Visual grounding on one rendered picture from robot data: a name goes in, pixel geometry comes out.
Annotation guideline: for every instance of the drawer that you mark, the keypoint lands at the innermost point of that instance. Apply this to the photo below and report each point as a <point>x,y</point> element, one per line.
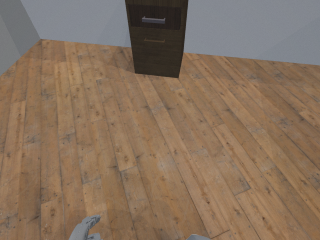
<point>172,16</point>

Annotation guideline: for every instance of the handle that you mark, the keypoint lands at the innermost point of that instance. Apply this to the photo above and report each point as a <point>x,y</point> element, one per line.
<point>153,20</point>
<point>155,42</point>

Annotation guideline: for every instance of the cabinet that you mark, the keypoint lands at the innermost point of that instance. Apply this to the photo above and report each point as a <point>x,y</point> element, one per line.
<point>154,59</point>

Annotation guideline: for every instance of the left robot hand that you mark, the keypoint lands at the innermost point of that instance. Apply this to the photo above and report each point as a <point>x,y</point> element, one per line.
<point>81,230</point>

